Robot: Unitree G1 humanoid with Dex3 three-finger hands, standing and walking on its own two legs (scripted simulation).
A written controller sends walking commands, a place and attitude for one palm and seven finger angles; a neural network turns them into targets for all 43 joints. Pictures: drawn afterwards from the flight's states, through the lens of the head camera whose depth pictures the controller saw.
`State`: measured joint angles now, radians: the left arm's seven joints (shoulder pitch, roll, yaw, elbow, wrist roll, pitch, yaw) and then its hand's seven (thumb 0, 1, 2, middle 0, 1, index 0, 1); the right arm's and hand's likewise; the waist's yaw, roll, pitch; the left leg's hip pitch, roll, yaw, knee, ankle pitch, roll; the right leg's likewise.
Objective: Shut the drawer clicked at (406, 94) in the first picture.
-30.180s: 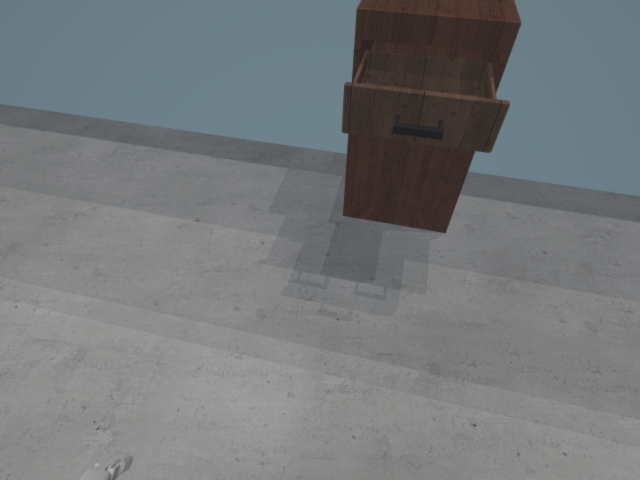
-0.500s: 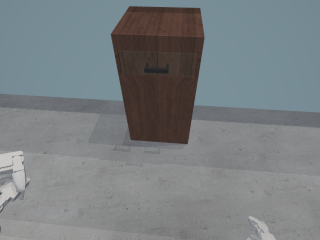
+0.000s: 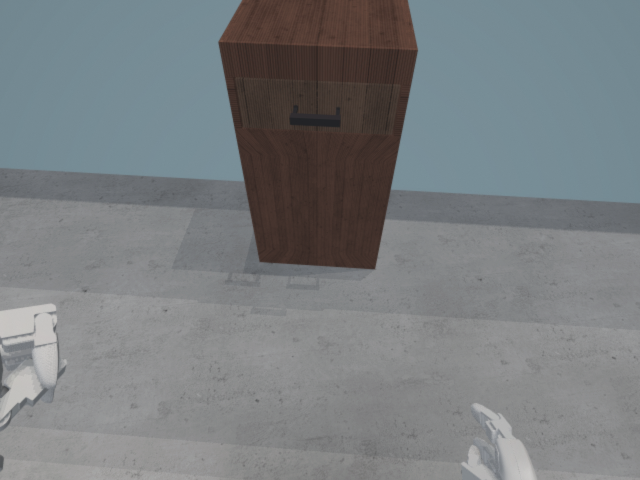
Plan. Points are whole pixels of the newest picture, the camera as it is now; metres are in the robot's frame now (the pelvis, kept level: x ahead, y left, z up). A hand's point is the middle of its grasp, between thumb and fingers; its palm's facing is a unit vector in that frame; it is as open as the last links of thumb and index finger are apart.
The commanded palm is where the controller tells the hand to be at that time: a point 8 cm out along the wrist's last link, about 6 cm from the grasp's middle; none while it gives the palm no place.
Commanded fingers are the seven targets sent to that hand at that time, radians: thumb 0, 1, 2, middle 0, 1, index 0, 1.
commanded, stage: let the arm hang, fingers relaxed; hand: left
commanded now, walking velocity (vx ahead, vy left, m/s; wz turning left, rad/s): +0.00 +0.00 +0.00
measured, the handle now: (316, 115) +0.95 +0.07 -0.07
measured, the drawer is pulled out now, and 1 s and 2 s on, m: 0.00 0.00 0.00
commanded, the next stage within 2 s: look to check the result in 1.10 s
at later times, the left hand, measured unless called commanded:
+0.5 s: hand out of the picture -0.01 +0.22 -0.17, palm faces +0.01 -0.97 -0.26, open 4.5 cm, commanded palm none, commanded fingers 0.00 0.90 0.90 -0.36 -0.47 -0.36 -0.47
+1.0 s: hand out of the picture +0.10 +0.23 -0.14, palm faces +0.01 -0.95 -0.32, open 7.3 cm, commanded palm none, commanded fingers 0.00 0.90 0.90 -0.20 -0.30 -0.20 -0.30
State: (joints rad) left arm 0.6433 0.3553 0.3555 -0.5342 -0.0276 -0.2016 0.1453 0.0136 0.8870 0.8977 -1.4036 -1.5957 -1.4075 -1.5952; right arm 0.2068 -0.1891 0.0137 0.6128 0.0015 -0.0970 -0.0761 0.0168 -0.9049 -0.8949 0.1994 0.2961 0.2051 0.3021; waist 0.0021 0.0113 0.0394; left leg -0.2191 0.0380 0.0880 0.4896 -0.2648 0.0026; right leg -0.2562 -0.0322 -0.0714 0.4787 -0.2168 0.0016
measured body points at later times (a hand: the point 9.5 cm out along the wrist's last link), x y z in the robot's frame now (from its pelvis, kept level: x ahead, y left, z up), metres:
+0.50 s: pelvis -0.02 +0.00 +0.00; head +0.02 +0.01 +0.45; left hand -0.01 +0.27 -0.15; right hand +0.02 -0.26 -0.14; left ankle +0.00 +0.11 -0.74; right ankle +0.02 -0.12 -0.74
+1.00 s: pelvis +0.00 +0.00 +0.01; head +0.02 -0.02 +0.46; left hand +0.10 +0.28 -0.12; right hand +0.07 -0.28 -0.14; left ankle +0.00 +0.11 -0.74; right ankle +0.02 -0.12 -0.74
